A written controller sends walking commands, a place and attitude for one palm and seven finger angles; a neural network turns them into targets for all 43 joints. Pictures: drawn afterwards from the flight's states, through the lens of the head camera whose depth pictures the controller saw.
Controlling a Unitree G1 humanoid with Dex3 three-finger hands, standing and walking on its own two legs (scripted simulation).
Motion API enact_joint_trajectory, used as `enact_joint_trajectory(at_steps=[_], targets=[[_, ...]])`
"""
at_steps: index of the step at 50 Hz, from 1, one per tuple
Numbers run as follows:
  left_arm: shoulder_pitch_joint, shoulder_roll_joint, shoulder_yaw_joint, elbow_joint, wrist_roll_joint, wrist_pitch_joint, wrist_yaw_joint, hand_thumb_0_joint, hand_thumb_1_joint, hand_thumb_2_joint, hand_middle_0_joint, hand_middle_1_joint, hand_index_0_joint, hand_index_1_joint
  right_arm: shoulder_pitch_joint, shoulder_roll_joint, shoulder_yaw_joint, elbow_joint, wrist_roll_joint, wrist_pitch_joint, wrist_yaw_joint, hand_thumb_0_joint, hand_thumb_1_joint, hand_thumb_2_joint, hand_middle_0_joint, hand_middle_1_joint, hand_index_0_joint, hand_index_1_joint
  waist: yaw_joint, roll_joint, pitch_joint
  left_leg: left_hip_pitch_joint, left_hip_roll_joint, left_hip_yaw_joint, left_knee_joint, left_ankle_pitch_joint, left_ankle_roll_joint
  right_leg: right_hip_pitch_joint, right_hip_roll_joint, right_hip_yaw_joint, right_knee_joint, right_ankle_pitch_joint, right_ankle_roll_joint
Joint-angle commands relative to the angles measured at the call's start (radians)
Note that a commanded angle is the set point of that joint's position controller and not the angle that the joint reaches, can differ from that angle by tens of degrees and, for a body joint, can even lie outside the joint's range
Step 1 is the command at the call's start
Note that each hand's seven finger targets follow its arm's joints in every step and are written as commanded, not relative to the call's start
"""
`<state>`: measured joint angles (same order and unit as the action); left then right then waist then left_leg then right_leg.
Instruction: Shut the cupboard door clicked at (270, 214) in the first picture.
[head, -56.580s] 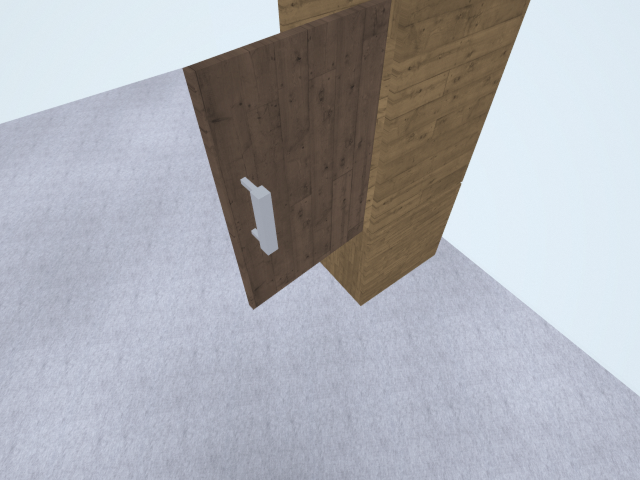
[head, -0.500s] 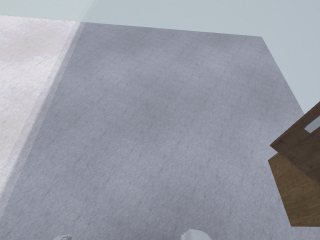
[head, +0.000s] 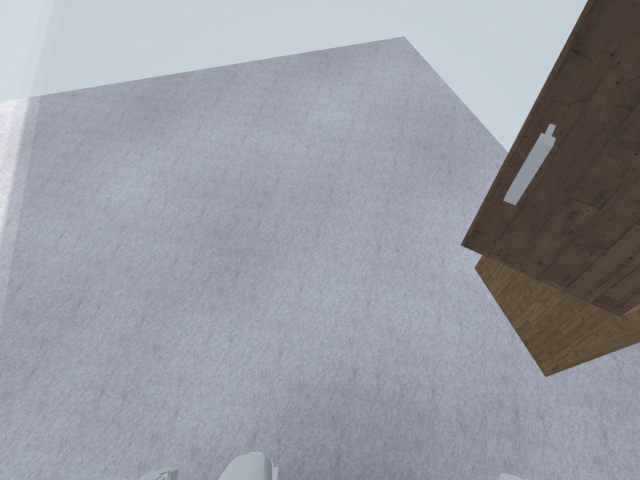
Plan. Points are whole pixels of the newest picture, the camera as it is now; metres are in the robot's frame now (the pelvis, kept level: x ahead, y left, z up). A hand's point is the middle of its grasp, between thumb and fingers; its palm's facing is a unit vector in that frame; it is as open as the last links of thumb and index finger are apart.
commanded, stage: turn to face it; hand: left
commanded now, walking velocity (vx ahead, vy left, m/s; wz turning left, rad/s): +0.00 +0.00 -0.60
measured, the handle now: (530, 165) +0.65 -0.35 -0.03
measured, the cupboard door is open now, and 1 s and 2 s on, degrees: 40 40 40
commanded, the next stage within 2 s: take the last steps up to it in 0.76 s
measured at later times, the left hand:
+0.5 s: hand (194, 433) +0.19 +0.20 -0.16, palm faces -0.31 -0.92 -0.23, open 7.4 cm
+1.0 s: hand (239, 440) +0.19 +0.14 -0.17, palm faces -0.42 -0.89 -0.18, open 7.3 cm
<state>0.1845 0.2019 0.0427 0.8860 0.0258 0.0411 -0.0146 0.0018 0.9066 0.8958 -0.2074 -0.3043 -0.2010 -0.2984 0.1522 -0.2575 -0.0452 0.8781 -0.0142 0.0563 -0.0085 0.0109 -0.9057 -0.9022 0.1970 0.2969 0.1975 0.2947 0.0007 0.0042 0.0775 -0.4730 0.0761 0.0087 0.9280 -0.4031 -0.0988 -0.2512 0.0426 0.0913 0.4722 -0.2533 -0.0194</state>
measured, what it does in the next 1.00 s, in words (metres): steps on the spot, turning right: left foot, then right foot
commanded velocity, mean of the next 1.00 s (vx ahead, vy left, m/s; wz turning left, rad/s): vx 0.05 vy -0.02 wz -0.41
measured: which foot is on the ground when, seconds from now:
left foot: up 0.00-0.08, down 0.10-0.58, up 0.60-1.00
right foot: down 0.00-0.10, up 0.12-0.56, down 0.58-1.00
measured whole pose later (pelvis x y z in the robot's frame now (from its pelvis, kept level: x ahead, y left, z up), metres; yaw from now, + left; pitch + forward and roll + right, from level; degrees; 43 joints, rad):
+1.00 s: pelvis +0.06 +0.00 +0.00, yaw -27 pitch +1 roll -1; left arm 0.23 0.18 0.05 0.96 0.03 0.03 -0.01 0.00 0.91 0.90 -0.21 -0.30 -0.20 -0.30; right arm 0.22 -0.21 -0.03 0.95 -0.02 0.03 -0.01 0.01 -0.91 -0.90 0.20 0.30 0.20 0.29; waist 0.01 -0.01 0.02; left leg -0.34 0.06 0.06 0.68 -0.38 -0.07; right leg -0.21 0.04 0.03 0.47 -0.28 -0.03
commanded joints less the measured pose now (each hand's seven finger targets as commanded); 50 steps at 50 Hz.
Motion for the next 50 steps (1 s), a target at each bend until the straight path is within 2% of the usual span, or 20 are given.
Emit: enact_joint_trajectory(at_steps=[1,3,4,5,6,7,9,12,21,25,27,28,29,30,31,32,37,46,49,50], targets=[[0.004,0.24,0.076,-0.066,0.003,-0.019,0.02,0.0,0.9,0.9,-0.2,-0.3,-0.2,-0.3,-0.004,-0.079,-0.022,-0.097,0.011,-0.039,-0.016,0.0,-0.9,-0.9,0.2,0.3,0.2,0.3,0.013,-0.182,-0.131,0.052,-0.036,0.006,-0.207,-0.017,0.011,0.101,-0.237,0.285,-0.054,0.465,-0.164],[-0.044,0.235,0.076,-0.075,-0.007,-0.012,0.021,0.0,0.9,0.9,-0.2,-0.3,-0.2,-0.3,0.097,-0.088,-0.022,-0.067,0.013,-0.048,-0.023,0.0,-0.9,-0.9,0.2,0.3,0.2,0.3,-0.039,-0.164,-0.161,0.227,-0.048,0.008,-0.432,0.152,0.018,0.027,-0.191,0.268,0.021,0.421,-0.103],[-0.044,0.196,0.068,-0.085,-0.017,-0.007,0.02,0.0,0.9,0.9,-0.2,-0.3,-0.2,-0.3,0.132,-0.126,-0.027,-0.056,0.01,-0.058,-0.026,0.0,-0.9,-0.9,0.2,0.3,0.2,0.3,-0.049,-0.064,-0.188,0.383,0.019,-0.039,-0.572,0.243,0.033,-0.076,-0.111,0.213,0.103,0.296,-0.049],[0.001,0.135,0.055,-0.098,-0.028,-0.003,0.011,0.0,0.9,0.9,-0.2,-0.3,-0.2,-0.3,0.145,-0.226,-0.043,-0.061,-0.004,-0.066,-0.029,0.0,-0.9,-0.9,0.2,0.3,0.2,0.3,-0.042,0.219,-0.218,0.519,0.267,-0.281,-0.627,0.395,0.117,-0.266,0.034,0.077,0.286,-0.104,0.017],[-0.004,0.142,0.05,-0.104,-0.019,-0.006,0.009,0.0,0.9,0.9,-0.2,-0.3,-0.2,-0.3,0.16,-0.257,-0.046,-0.074,-0.004,-0.056,-0.028,0.0,-0.9,-0.9,0.2,0.3,0.2,0.3,-0.048,0.294,-0.2,0.463,0.408,-0.357,-0.61,0.532,0.209,-0.288,0.015,-0.021,0.497,-0.384,0.045],[-0.013,0.158,0.058,-0.11,-0.011,-0.001,0.006,0.0,0.9,0.9,-0.2,-0.3,-0.2,-0.3,0.136,-0.236,-0.036,-0.093,-0.016,-0.049,-0.028,0.0,-0.9,-0.9,0.2,0.3,0.2,0.3,-0.041,0.199,-0.145,0.342,0.413,-0.33,-0.615,0.495,0.258,-0.263,-0.021,-0.013,0.622,-0.377,0.049],[-0.002,0.176,0.076,-0.069,0.0,0.013,-0.007,0.0,0.9,0.9,-0.2,-0.3,-0.2,-0.3,0.045,-0.166,-0.016,-0.105,-0.017,-0.057,-0.038,0.0,-0.9,-0.9,0.2,0.3,0.2,0.3,0.003,0.225,-0.074,0.28,0.306,-0.202,-0.627,0.514,0.214,-0.297,-0.042,-0.017,0.735,-0.262,0.07],[0.008,0.147,0.067,-0.06,-0.005,0.019,-0.022,0.0,0.9,0.9,-0.2,-0.3,-0.2,-0.3,0.063,-0.147,-0.011,-0.101,-0.014,-0.062,-0.041,0.0,-0.9,-0.9,0.2,0.3,0.2,0.3,0.005,0.171,-0.101,0.381,0.238,-0.033,-0.568,0.687,0.189,-0.327,-0.052,-0.06,0.752,-0.18,0.087],[-0.109,0.104,0.047,-0.085,-0.007,0.019,-0.026,0.0,0.9,0.9,-0.2,-0.3,-0.2,-0.3,0.181,-0.159,-0.035,-0.028,-0.015,-0.058,-0.031,0.0,-0.9,-0.9,0.2,0.3,0.2,0.3,-0.054,0.192,-0.117,0.471,0.28,0.065,-0.524,0.75,0.222,-0.274,-0.08,-0.146,0.47,-0.181,0.078],[-0.084,0.097,0.04,-0.074,-0.007,0.011,-0.021,0.0,0.9,0.9,-0.2,-0.3,-0.2,-0.3,0.148,-0.177,-0.046,-0.013,-0.017,-0.053,-0.022,0.0,-0.9,-0.9,0.2,0.3,0.2,0.3,-0.037,0.219,-0.105,0.395,0.299,0.089,-0.484,0.677,0.211,-0.132,-0.058,-0.181,0.273,-0.163,0.045],[0.011,0.12,0.045,-0.049,-0.006,-0.001,-0.016,0.0,0.9,0.9,-0.2,-0.3,-0.2,-0.3,0.116,-0.174,-0.046,-0.01,-0.009,-0.052,-0.019,0.0,-0.9,-0.9,0.2,0.3,0.2,0.3,0.021,0.155,-0.142,0.321,0.27,0.131,-0.375,0.584,0.153,0.051,-0.052,-0.177,0.036,0.039,0.023],[0.107,0.181,0.054,-0.019,0.0,-0.014,-0.009,0.0,0.9,0.9,-0.2,-0.3,-0.2,-0.3,0.106,-0.153,-0.044,-0.016,0.003,-0.052,-0.012,0.0,-0.9,-0.9,0.2,0.3,0.2,0.3,0.067,0.014,-0.191,0.231,0.205,0.194,-0.213,0.451,0.096,0.211,-0.128,-0.079,-0.076,0.222,-0.007],[0.167,0.291,0.073,0.002,0.008,-0.028,0.008,0.0,0.9,0.9,-0.2,-0.3,-0.2,-0.3,0.071,-0.058,-0.021,-0.061,0.008,-0.049,-0.008,0.0,-0.9,-0.9,0.2,0.3,0.2,0.3,0.095,-0.314,-0.179,-0.065,0.029,0.225,0.029,-0.179,0.037,0.35,-0.378,0.274,-0.111,0.607,-0.109],[0.174,0.308,0.071,0.01,-0.011,-0.024,0.02,0.0,0.9,0.9,-0.2,-0.3,-0.2,-0.3,0.063,-0.084,-0.02,-0.065,0.007,-0.029,-0.02,0.0,-0.9,-0.9,0.2,0.3,0.2,0.3,0.086,-0.285,-0.175,-0.091,0.007,0.074,0.19,-0.29,0.037,0.252,-0.455,0.314,-0.118,0.716,-0.201],[0.128,0.278,0.066,-0.003,-0.012,-0.019,0.029,0.0,0.9,0.9,-0.2,-0.3,-0.2,-0.3,0.073,-0.082,-0.021,-0.051,0.006,-0.018,-0.021,0.0,-0.9,-0.9,0.2,0.3,0.2,0.3,0.059,-0.178,-0.122,-0.096,0.027,0.017,0.248,-0.21,0.042,0.18,-0.432,0.255,-0.137,0.589,-0.213],[0.054,0.247,0.066,-0.019,-0.005,-0.023,0.038,0.0,0.9,0.9,-0.2,-0.3,-0.2,-0.3,0.087,-0.066,-0.02,-0.033,0.003,-0.02,-0.023,0.0,-0.9,-0.9,0.2,0.3,0.2,0.3,0.026,-0.248,-0.106,-0.155,0.031,0.0,0.271,-0.158,0.039,0.199,-0.379,0.241,-0.14,0.535,-0.2],[-0.024,0.174,0.038,-0.036,-0.01,-0.038,0.034,0.0,0.9,0.9,-0.2,-0.3,-0.2,-0.3,0.137,-0.062,-0.018,0.024,-0.005,-0.016,-0.007,0.0,-0.9,-0.9,0.2,0.3,0.2,0.3,-0.026,-0.152,-0.132,-0.04,0.022,0.006,0.193,0.038,0.018,0.103,-0.251,0.05,-0.14,0.456,-0.144],[0.041,0.182,0.058,0.009,0.004,-0.035,0.024,0.0,0.9,0.9,-0.2,-0.3,-0.2,-0.3,0.069,-0.033,-0.011,-0.001,-0.004,-0.039,-0.015,0.0,-0.9,-0.9,0.2,0.3,0.2,0.3,0.012,-0.169,-0.118,0.034,-0.014,0.044,-0.163,-0.036,0.025,0.139,-0.265,0.176,-0.16,0.227,-0.195],[0.001,0.176,0.059,0.01,-0.006,-0.029,0.009,0.0,0.9,0.9,-0.2,-0.3,-0.2,-0.3,0.161,-0.043,-0.01,0.032,-0.01,-0.063,-0.019,0.0,-0.9,-0.9,0.2,0.3,0.2,0.3,-0.036,-0.166,-0.093,0.276,-0.042,0.09,-0.42,0.109,0.042,-0.035,-0.186,0.158,-0.126,-0.074,-0.141],[-0.009,0.146,0.052,0.006,-0.012,-0.027,0.004,0.0,0.9,0.9,-0.2,-0.3,-0.2,-0.3,0.224,-0.075,-0.015,0.052,-0.011,-0.075,-0.024,0.0,-0.9,-0.9,0.2,0.3,0.2,0.3,-0.07,-0.083,-0.096,0.437,-0.006,0.047,-0.537,0.119,0.052,-0.173,-0.137,0.117,-0.045,-0.18,-0.099]])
